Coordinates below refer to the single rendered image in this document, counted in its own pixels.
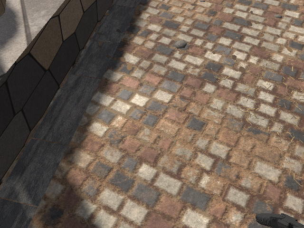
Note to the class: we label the robot right hand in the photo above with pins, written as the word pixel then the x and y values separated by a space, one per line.
pixel 278 221

